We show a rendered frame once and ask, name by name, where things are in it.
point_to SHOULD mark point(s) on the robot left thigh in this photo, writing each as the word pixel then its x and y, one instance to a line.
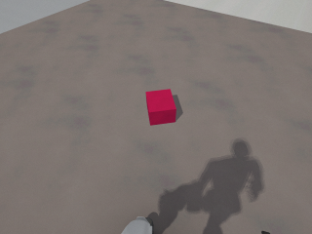
pixel 138 227

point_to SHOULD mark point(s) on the carton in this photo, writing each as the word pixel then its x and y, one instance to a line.
pixel 161 107

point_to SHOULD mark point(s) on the robot left shin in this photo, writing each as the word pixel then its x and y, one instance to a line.
pixel 142 218

